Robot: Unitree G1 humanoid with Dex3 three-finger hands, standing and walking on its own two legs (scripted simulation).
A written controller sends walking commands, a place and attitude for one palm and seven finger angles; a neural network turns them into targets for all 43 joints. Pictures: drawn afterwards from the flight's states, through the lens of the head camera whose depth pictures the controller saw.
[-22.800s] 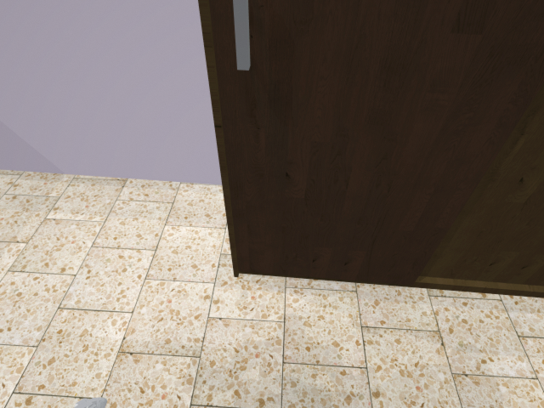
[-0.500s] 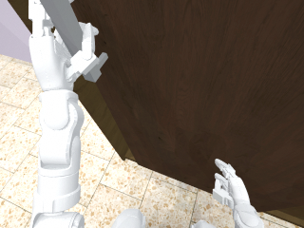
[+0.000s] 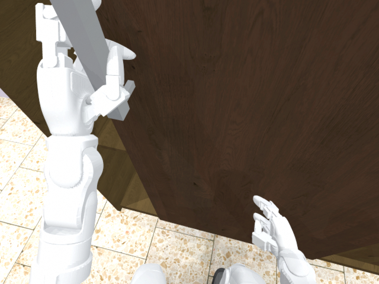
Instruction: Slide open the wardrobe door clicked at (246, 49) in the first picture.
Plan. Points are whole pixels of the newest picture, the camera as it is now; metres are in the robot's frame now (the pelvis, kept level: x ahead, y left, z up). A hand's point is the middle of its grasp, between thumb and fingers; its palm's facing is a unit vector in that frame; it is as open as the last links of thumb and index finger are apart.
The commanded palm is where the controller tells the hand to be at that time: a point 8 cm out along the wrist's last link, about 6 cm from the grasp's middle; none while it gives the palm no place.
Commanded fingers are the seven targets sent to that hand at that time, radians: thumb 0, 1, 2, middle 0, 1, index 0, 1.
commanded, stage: step sideways, sliding the door along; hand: left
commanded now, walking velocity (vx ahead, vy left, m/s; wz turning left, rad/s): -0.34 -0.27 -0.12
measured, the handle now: (104, 44) +0.34 +0.17 +0.30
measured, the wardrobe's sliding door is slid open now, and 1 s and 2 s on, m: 0.22 0.35 0.58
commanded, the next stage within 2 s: none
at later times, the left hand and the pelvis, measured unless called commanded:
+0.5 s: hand (166, 91) +0.30 +0.08 +0.28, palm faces +0.13 -0.99 +0.00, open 6.7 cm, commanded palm +0.27 +0.07 +0.25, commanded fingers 0.00 0.90 0.90 -0.45 -1.40 -0.45 -1.40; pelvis -0.10 -0.06 +0.04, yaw -9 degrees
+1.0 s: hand (227, 101) +0.29 +0.01 +0.28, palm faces +0.27 -0.96 -0.04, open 6.7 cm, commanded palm +0.26 -0.01 +0.26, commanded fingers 0.00 0.90 0.90 -0.45 -1.40 -0.45 -1.40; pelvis -0.13 -0.18 +0.03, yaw -5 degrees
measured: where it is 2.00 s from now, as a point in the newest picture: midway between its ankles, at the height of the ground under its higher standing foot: outside the picture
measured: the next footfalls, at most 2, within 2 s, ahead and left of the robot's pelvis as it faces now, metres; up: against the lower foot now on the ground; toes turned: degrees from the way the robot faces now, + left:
left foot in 0.20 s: -0.02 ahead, +0.11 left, +0.00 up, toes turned +3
right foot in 0.60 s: -0.13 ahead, -0.27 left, +0.00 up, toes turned -13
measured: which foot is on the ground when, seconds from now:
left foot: up 0.00-0.18, down 0.20-0.60, up 0.62-0.74, down 0.76-1.00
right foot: down 0.00-0.18, up 0.20-0.58, down 0.60-0.74, up 0.76-1.00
